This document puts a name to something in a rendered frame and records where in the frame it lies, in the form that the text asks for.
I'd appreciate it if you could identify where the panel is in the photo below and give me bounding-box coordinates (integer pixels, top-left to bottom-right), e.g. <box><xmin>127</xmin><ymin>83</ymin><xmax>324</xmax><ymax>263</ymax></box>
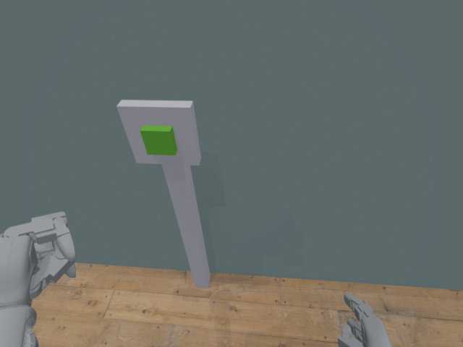
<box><xmin>116</xmin><ymin>100</ymin><xmax>211</xmax><ymax>288</ymax></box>

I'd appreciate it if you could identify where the button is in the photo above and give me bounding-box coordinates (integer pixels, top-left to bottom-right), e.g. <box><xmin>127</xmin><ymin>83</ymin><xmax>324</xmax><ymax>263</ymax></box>
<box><xmin>140</xmin><ymin>126</ymin><xmax>177</xmax><ymax>155</ymax></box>

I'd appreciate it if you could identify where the left robot hand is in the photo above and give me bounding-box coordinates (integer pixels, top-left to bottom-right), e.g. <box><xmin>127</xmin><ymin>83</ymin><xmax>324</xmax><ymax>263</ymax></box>
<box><xmin>0</xmin><ymin>212</ymin><xmax>76</xmax><ymax>307</ymax></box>

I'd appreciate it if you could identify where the right robot hand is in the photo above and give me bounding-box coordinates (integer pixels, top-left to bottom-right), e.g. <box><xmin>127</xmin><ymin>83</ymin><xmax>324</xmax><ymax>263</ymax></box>
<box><xmin>338</xmin><ymin>294</ymin><xmax>393</xmax><ymax>347</ymax></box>

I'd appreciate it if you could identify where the left robot forearm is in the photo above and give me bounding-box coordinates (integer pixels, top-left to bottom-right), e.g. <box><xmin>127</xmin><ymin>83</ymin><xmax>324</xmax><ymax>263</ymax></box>
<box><xmin>0</xmin><ymin>305</ymin><xmax>39</xmax><ymax>347</ymax></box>

